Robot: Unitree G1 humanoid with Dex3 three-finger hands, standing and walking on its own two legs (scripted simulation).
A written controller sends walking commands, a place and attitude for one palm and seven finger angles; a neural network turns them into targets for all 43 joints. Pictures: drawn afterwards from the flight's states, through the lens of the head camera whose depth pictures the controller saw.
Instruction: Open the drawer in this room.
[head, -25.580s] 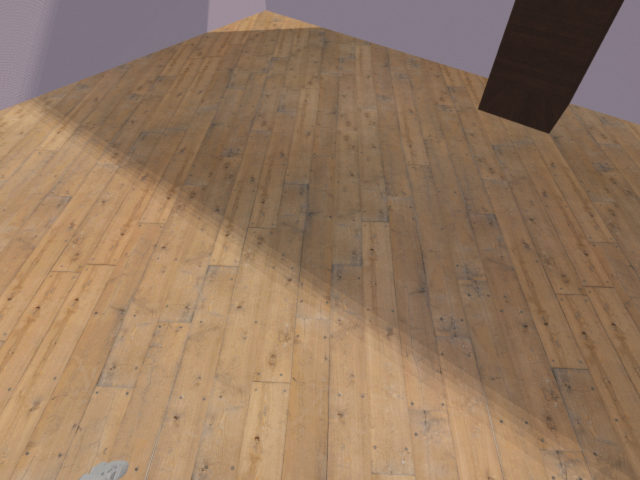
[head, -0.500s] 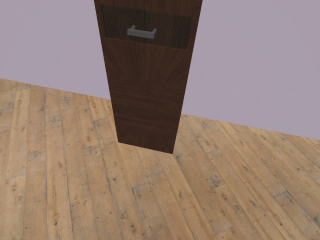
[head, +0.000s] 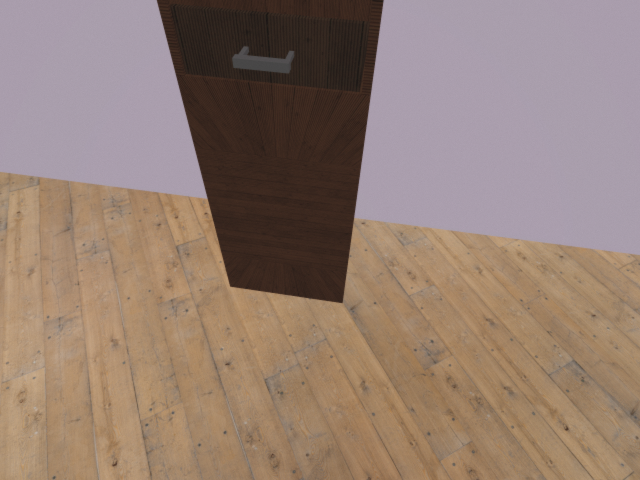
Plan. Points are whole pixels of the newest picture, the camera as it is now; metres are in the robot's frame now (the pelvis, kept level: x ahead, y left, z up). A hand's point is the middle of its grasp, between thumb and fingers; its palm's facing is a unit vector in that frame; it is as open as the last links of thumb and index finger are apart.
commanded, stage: stand and wait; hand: left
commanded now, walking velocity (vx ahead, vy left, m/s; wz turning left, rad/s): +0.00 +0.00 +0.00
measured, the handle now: (264, 58) +0.83 +0.16 +0.13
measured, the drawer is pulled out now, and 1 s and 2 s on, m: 0.00 0.00 0.00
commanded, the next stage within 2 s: look at it before walking up in 0.22 s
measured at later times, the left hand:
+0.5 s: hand out of the picture -0.04 +0.15 -0.18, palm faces +0.05 -0.99 -0.13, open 7.4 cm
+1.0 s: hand out of the picture -0.02 +0.17 -0.18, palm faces +0.03 -0.99 -0.16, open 7.4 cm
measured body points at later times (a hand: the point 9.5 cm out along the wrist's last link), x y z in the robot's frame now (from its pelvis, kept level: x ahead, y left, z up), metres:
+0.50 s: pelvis +0.00 +0.01 +0.00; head +0.01 +0.02 +0.45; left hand -0.04 +0.20 -0.17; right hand -0.02 -0.20 -0.16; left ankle -0.01 +0.09 -0.74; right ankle -0.03 -0.12 -0.74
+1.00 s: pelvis +0.00 +0.01 +0.00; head +0.02 +0.02 +0.45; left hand -0.02 +0.22 -0.17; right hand -0.02 -0.20 -0.16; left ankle -0.01 +0.09 -0.74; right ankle -0.03 -0.12 -0.74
